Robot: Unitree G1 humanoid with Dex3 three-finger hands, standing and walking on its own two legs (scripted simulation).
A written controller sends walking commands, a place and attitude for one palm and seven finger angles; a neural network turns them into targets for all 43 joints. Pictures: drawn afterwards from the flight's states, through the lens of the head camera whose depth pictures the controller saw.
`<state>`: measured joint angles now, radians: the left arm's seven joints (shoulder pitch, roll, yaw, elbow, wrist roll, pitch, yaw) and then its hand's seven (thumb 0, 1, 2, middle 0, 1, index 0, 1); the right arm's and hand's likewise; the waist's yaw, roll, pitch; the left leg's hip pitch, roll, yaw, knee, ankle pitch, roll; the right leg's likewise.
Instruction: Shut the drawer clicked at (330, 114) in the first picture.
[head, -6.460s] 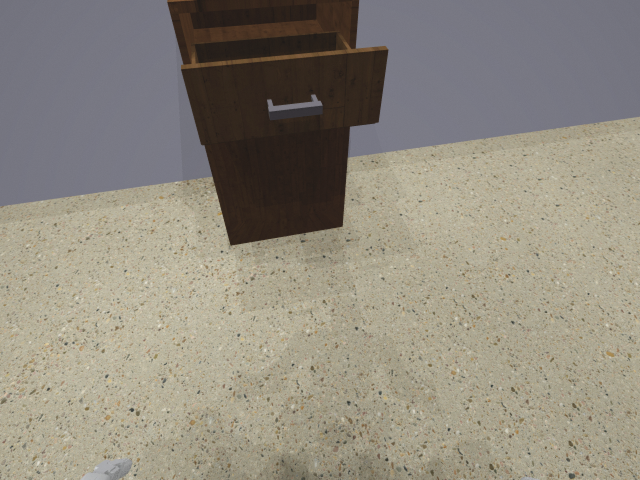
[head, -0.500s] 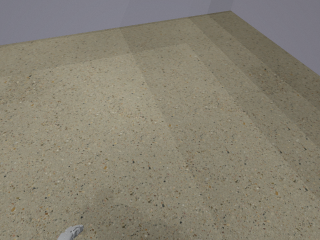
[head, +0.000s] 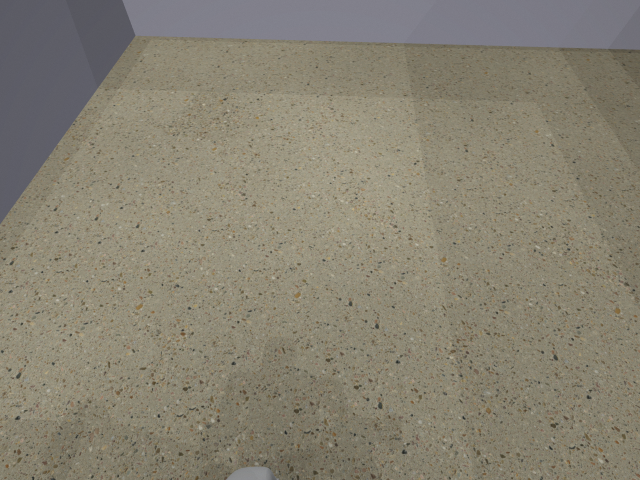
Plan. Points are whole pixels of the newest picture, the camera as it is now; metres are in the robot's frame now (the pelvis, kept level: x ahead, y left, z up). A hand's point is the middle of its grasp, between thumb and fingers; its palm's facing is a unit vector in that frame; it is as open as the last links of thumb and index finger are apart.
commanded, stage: turn to face it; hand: left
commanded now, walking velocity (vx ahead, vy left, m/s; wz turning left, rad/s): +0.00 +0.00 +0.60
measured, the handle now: out of the picture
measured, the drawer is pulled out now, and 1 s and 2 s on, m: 0.30 0.30 0.30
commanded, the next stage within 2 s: none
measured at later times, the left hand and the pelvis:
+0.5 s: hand out of the picture +0.07 +0.24 -0.14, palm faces +0.27 -0.92 -0.27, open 7.4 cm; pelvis -0.01 +0.01 +0.00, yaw +16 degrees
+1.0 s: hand out of the picture -0.13 +0.22 -0.18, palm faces +0.60 -0.77 -0.24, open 7.4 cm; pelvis -0.05 +0.02 -0.01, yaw +36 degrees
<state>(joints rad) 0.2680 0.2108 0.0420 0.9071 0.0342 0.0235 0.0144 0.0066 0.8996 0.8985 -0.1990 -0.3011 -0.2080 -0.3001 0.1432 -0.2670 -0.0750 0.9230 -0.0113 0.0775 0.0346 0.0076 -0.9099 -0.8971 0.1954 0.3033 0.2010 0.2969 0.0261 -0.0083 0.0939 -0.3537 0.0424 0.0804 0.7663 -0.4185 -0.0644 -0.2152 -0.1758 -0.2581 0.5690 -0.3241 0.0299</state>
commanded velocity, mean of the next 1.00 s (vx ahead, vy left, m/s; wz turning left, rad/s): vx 0.00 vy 0.00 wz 0.60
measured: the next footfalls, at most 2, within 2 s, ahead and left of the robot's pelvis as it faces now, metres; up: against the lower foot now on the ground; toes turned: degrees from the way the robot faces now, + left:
left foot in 0.04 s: +0.04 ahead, +0.13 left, +0.00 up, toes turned +8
right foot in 0.54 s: +0.06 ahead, -0.11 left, +0.00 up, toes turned +17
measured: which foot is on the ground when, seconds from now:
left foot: up 0.00-0.02, down 0.04-0.54, up 0.56-0.96, down 0.98-1.00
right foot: down 0.00-0.04, up 0.06-0.52, down 0.54-0.98, up 1.00-1.00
